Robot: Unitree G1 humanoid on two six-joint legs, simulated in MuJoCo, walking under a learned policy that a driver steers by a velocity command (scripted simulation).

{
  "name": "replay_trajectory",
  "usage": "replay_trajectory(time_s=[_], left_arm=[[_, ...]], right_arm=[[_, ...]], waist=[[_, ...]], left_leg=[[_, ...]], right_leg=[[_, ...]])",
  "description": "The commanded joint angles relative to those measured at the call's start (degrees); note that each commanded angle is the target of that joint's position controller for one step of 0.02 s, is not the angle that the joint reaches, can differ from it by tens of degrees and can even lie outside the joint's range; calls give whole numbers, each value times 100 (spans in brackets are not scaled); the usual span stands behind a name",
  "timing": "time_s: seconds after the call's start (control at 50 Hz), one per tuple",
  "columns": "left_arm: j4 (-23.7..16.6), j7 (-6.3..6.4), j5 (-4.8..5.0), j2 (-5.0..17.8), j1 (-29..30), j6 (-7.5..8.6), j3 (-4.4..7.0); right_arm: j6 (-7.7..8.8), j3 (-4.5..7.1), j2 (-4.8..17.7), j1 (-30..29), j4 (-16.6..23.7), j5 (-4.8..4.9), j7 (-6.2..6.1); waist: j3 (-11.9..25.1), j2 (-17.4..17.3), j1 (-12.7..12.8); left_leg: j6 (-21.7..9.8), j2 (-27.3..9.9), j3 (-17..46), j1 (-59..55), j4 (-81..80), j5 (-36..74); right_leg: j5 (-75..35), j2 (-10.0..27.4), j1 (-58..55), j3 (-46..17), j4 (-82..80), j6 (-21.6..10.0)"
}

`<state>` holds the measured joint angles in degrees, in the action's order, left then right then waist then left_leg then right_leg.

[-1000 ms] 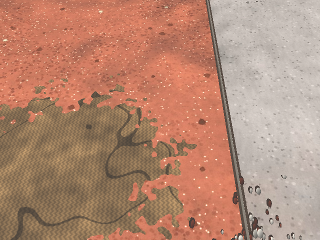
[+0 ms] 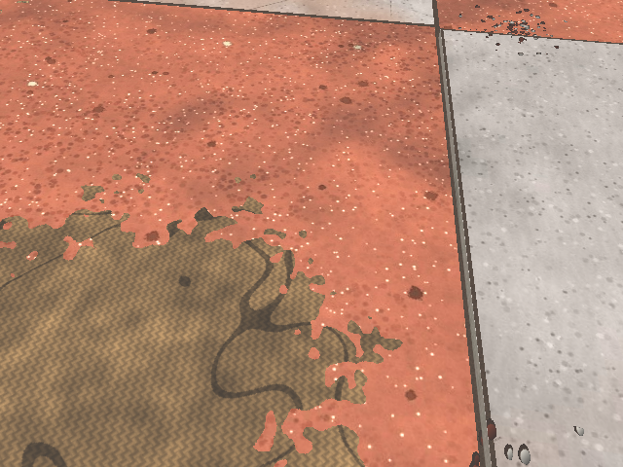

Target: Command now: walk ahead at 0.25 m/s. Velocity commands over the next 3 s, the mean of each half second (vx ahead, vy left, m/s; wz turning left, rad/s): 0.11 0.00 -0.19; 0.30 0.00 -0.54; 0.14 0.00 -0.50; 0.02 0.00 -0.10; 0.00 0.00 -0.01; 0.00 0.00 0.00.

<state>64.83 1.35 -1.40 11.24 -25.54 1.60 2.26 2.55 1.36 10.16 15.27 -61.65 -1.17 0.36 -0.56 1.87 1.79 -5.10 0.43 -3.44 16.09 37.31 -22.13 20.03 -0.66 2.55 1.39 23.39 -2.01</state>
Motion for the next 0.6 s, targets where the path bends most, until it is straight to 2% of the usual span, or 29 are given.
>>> replay_trajectory(time_s=[0.02,0.04,0.06,0.08,0.1,0.12,0.14,0.16,0.2,0.24,0.28,0.38,0.44,0.48,0.5,0.52,0.54,0.56,0.58,0.6], left_arm=[[-187,7,49,619,255,112,100],[-186,1,46,486,231,148,51],[-358,-23,62,224,341,188,-48],[-430,4,63,135,163,155,-54],[-369,39,-41,301,262,68,10],[-361,17,-46,91,316,58,-37],[-323,-7,-7,-12,303,65,-61],[-317,-26,-10,47,319,45,-41],[-255,-43,30,38,240,-62,-39],[-341,-9,80,6,424,-156,-45],[-548,26,63,72,809,-194,-32],[-955,-27,24,105,1437,-212,2],[-1087,-59,3,122,1511,-229,46],[-1076,-60,3,146,1244,-204,101],[-1024,-44,0,243,923,-148,156],[-1020,9,-42,854,477,-79,335],[-1014,-26,59,1406,188,-133,488],[-934,-67,120,1259,282,-187,463],[-1080,-57,91,963,717,-228,399],[-1222,-41,95,787,1108,-262,333]], right_arm=[[213,82,170,361,152,85,-12],[227,161,319,922,-39,68,-70],[249,287,826,1579,-108,-23,-152],[170,379,1272,2070,-243,14,-160],[130,280,909,1696,-190,26,-163],[152,211,722,1226,-23,30,-152],[166,143,577,857,76,9,-156],[182,70,437,661,127,4,-182],[222,-37,316,486,147,-23,-242],[231,-60,446,482,145,-15,-304],[170,0,676,533,174,16,-359],[-31,101,706,702,203,-11,-446],[-97,193,806,573,282,-24,-469],[-123,252,878,386,360,2,-460],[-126,283,907,355,386,6,-435],[-106,275,816,352,599,4,-378],[-155,198,458,143,996,24,-292],[-203,236,638,18,971,-127,-245],[-162,264,718,-258,1040,-79,-171],[-85,294,787,-384,1086,-17,-131]], waist=[[-790,258,-476],[-469,-17,-655],[-100,-1003,-875],[17,-1833,-923],[-238,-880,-610],[-357,-515,-436],[-321,-381,-247],[-282,-424,-134],[-144,-560,13],[-121,-682,67],[-91,-794,-13],[-137,-812,-191],[-213,-709,-172],[-74,-559,14],[103,-281,216],[500,741,348],[779,1592,396],[454,679,210],[-154,313,132],[-461,40,-67]], left_leg=[[13,202,-269,-564,-1059,851],[-6,128,20,-1572,-1299,1116],[-248,-1028,1571,-2254,-1970,1141],[-928,-2213,3103,-2492,-2374,2758],[-1078,-2213,2735,-2049,-2021,3748],[-1036,-2021,2165,-1675,-1943,4488],[-861,-1762,1675,-1476,-2005,4842],[-721,-1574,1360,-1372,-2067,5020],[-529,-1324,731,-1216,-2046,5552],[-460,-1254,385,-1206,-1922,5963],[-496,-1295,245,-1291,-1759,6058],[-650,-1548,153,-1295,-1517,5332],[-638,-1691,168,-1223,-1196,4903],[-467,-1611,9,-1057,-511,4844],[-224,-1401,-226,-760,273,4573],[172,-846,-659,138,1862,2500],[350,459,-344,1684,3166,-1716],[320,-30,465,1953,3446,-1556],[313,-207,525,2169,3295,-926],[346,-344,511,2102,2751,-377]], right_leg=[[-1146,1138,1002,-949,-544,-724],[-1625,843,1460,-537,183,-490],[-956,251,2104,124,1712,-153],[1275,-289,2917,515,3165,15],[1458,55,2967,-34,3946,-40],[1110,163,2900,-184,4122,-51],[722,293,2711,-234,3950,-35],[459,357,2540,-208,3680,-2],[126,228,2124,-170,3249,69],[-74,113,2012,-77,2741,85],[-147,39,2123,98,2425,35],[-172,124,2246,320,2105,-146],[55,116,2134,409,1819,-304],[-161,-2,1612,506,1263,-456],[-896,14,1017,287,660,-585],[-2138,1008,188,-1330,-39,-1018],[-2277,2255,-444,-3663,-734,-2157],[-199,2186,-17,-3596,-943,-2186],[1416,1902,595,-3257,-1221,-1977],[1790,1601,951,-2947,-1508,-1604]])
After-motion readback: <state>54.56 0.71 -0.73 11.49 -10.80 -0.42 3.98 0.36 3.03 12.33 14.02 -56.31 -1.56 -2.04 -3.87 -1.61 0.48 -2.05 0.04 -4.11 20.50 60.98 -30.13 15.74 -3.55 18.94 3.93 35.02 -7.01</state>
